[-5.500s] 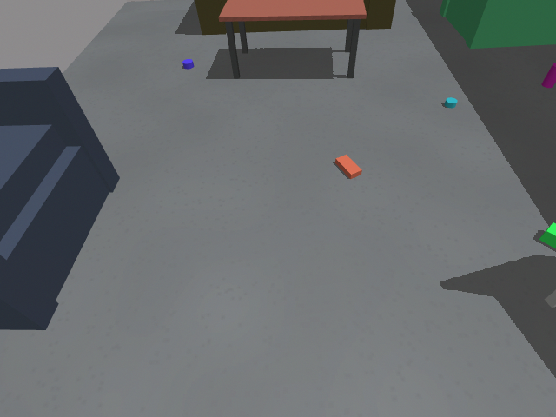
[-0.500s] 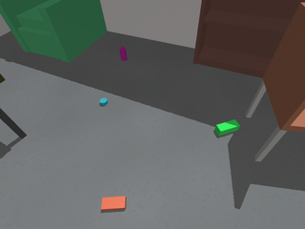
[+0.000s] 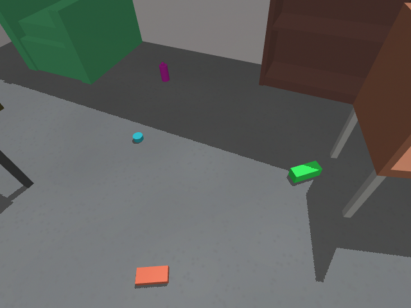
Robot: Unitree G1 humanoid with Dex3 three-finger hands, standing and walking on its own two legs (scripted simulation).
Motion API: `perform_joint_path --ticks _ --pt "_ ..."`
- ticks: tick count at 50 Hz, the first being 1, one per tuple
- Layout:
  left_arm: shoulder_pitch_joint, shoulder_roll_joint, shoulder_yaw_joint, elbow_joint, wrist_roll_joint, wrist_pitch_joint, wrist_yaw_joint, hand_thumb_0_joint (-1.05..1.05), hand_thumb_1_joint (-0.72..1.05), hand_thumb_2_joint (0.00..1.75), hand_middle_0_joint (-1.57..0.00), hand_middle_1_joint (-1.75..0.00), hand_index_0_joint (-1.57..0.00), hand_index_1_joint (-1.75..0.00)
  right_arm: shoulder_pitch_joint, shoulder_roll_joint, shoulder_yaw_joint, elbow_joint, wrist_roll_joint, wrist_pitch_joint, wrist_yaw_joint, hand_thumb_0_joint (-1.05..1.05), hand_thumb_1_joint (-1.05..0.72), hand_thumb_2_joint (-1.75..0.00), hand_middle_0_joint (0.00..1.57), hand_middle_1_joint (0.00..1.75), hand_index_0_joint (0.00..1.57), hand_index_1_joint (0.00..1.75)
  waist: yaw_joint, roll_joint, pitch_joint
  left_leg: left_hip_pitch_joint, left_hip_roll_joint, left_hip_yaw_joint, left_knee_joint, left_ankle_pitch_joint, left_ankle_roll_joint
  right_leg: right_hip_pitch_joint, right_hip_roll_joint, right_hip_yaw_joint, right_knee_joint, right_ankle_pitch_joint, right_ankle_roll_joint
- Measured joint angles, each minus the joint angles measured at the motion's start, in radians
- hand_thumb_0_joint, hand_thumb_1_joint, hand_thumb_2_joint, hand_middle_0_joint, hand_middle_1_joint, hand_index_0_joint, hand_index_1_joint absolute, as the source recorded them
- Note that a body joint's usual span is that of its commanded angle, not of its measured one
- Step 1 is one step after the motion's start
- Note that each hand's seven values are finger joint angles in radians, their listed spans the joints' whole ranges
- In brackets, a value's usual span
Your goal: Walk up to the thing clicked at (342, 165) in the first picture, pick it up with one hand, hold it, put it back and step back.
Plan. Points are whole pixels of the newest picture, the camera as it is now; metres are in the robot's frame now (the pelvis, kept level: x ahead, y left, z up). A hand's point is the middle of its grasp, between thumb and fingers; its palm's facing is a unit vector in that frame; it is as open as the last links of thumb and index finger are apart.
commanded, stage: walk up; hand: left
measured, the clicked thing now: (152, 275) +0.39 +0.31 -0.76
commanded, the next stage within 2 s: stand in 0.06 s
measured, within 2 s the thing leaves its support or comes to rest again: neither
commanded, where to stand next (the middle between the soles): +0.05 -0.01 m, yaw +4 degrees
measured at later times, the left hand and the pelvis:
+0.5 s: hand out of the picture +0.09 +0.26 -0.15, palm faces +0.01 -0.94 -0.35, open 7.4 cm; pelvis +0.00 +0.01 +0.00, yaw +2 degrees
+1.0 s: hand out of the picture +0.07 +0.26 -0.15, palm faces +0.01 -0.94 -0.34, open 7.4 cm; pelvis +0.00 +0.01 +0.00, yaw +2 degrees
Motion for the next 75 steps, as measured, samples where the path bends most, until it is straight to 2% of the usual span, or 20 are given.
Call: perform_joint_path --ticks 9,18,39,75 --pt "-0.014 -0.011 -0.021 0.026 -0.009 -0.027 0.013 0.0 0.9 0.9 -0.2 -0.3 -0.2 -0.3 -0.003 -0.002 0.011 0.021 -0.003 0.011 0.009 0.01 -0.9 -0.9 0.21 0.3 0.2 0.3 -0.011 0.012 -0.008 0.027 -0.008 -0.011 -0.042 0.02 0.0 0.033 -0.006 -0.011 -0.042 0.015 0.004" --pt "-0.017 -0.009 -0.033 0.046 -0.012 -0.04 0.024 0.0 0.9 0.9 -0.2 -0.3 -0.2 -0.3 -0.002 0.016 0.02 0.034 -0.007 0.011 0.019 0.01 -0.9 -0.9 0.21 0.3 0.2 0.3 -0.009 0.021 -0.019 0.044 -0.018 -0.021 -0.074 0.038 0.003 0.052 -0.015 -0.021 -0.069 0.026 0.009" --pt "0.018 -0.002 -0.042 0.068 -0.009 -0.041 0.028 0.0 0.9 0.9 -0.2 -0.3 -0.2 -0.3 0.002 0.012 0.015 0.044 -0.007 0.011 0.02 0.01 -0.9 -0.9 0.21 0.3 0.2 0.3 0.004 0.012 -0.021 0.035 -0.032 -0.032 -0.079 0.044 0.013 0.048 -0.029 -0.031 -0.072 0.028 0.018" --pt "0.023 -0.001 -0.046 0.056 -0.007 -0.041 0.028 0.0 0.9 0.9 -0.2 -0.3 -0.2 -0.3 0.012 0.013 0.017 0.039 -0.005 0.012 0.02 0.0 -0.9 -0.9 0.21 0.3 0.2 0.3 0.003 0.011 -0.021 0.037 -0.043 -0.039 -0.075 0.04 0.023 0.057 -0.041 -0.036 -0.076 0.026 0.028"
